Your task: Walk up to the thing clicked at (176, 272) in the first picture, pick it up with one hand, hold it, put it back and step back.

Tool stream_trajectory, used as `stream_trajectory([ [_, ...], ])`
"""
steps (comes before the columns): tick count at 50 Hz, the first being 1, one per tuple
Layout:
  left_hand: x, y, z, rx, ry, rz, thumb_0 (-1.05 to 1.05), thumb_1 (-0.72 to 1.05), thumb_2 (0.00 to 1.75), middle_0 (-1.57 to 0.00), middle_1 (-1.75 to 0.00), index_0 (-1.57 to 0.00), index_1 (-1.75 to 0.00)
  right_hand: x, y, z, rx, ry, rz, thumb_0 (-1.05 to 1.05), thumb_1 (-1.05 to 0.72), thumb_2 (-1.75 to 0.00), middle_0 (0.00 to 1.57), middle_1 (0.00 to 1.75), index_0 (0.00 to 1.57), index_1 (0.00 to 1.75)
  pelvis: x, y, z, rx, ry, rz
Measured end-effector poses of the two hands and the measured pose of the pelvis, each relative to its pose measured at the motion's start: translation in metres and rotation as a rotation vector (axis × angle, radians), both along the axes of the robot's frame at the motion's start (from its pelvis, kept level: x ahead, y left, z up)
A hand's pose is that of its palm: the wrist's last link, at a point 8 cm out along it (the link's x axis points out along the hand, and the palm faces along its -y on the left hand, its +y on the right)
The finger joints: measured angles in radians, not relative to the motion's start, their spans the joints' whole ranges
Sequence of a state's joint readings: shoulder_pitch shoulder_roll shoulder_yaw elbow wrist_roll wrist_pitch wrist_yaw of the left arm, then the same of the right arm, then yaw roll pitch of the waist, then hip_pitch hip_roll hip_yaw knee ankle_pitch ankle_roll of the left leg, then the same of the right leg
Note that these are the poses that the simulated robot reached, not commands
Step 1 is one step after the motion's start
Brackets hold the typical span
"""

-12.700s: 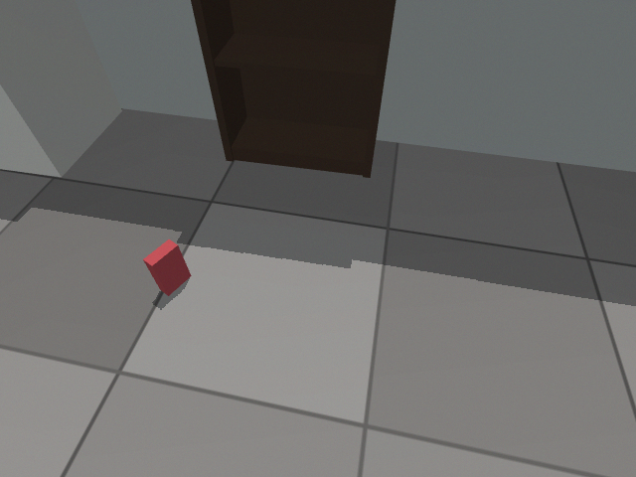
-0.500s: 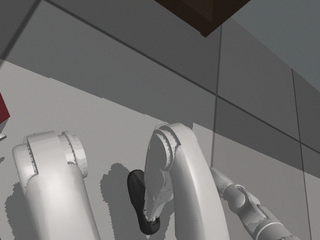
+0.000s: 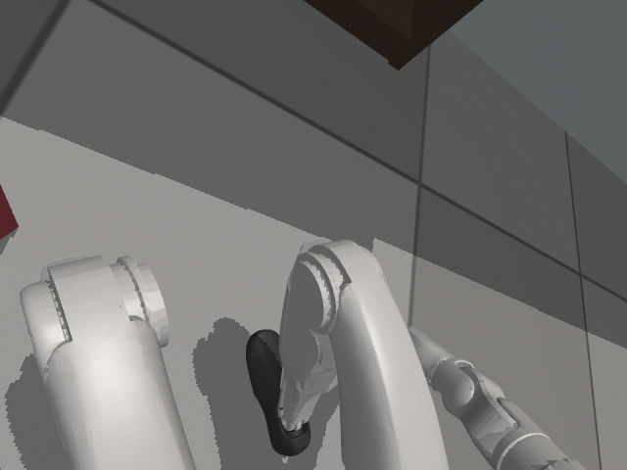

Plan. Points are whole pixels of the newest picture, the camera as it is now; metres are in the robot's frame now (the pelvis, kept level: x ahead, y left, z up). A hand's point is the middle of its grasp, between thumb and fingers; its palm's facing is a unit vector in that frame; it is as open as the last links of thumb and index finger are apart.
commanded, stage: close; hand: left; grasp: from the side
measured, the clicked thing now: out of the picture +0.38 +0.33 -0.18
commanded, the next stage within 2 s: settle in 0.28 s
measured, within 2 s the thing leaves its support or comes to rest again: leaves its support in 0.62 s
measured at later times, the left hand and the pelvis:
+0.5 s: hand out of the picture +0.36 +0.34 -0.16, palm faces +0.50 -0.87 +0.02, open 8.9 cm; pelvis +0.00 +0.00 +0.00, yaw +0 degrees
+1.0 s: hand out of the picture +0.35 +0.35 -0.07, palm faces +0.48 -0.87 +0.00, open 8.9 cm; pelvis +0.00 -0.01 +0.02, yaw +2 degrees
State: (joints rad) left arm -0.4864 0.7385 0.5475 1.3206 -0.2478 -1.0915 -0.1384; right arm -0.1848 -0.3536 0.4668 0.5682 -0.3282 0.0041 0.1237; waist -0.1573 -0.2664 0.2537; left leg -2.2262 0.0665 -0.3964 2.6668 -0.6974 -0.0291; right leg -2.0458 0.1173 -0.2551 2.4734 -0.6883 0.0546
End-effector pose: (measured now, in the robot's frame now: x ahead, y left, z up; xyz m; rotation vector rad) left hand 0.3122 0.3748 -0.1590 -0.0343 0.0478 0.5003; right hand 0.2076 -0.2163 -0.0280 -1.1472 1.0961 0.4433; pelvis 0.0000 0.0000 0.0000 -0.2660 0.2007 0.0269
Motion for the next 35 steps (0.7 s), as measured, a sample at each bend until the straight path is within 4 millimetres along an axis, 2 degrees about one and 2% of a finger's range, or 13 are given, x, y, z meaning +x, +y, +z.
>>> stream_trajectory([
  [15,0.002,-0.006,0.000,0.004,-0.004,0.006,-0.05,-0.09,0.92,-0.64,-0.92,-0.73,-0.91,0.002,0.000,0.002,-0.010,0.002,-0.009,0.00,-0.88,-0.89,0.21,0.30,0.21,0.30,0.001,0.000,0.002,-0.003,0.005,-0.001],
  [20,0.002,-0.005,0.000,0.004,-0.006,0.010,-0.06,-0.11,0.96,-0.68,-1.01,-0.73,-0.91,0.001,0.000,0.003,-0.015,-0.002,-0.005,0.00,-0.88,-0.89,0.21,0.30,0.21,0.30,-0.001,0.001,0.001,-0.004,-0.003,-0.002],
  [29,0.006,0.000,0.001,0.009,-0.009,0.008,-0.06,-0.13,0.96,-0.71,-0.98,-0.74,-0.92,-0.006,-0.003,0.005,-0.024,-0.003,-0.025,0.00,-0.90,-0.90,0.21,0.30,0.21,0.30,-0.003,0.001,0.001,-0.005,-0.009,-0.001],
  [35,0.008,0.005,0.013,0.022,-0.042,0.007,-0.06,-0.13,0.96,-0.71,-0.98,-0.74,-0.93,-0.011,-0.006,0.005,-0.013,0.003,-0.072,0.00,-0.91,-0.90,0.21,0.30,0.21,0.30,-0.002,0.001,0.002,-0.003,0.007,0.002],
])
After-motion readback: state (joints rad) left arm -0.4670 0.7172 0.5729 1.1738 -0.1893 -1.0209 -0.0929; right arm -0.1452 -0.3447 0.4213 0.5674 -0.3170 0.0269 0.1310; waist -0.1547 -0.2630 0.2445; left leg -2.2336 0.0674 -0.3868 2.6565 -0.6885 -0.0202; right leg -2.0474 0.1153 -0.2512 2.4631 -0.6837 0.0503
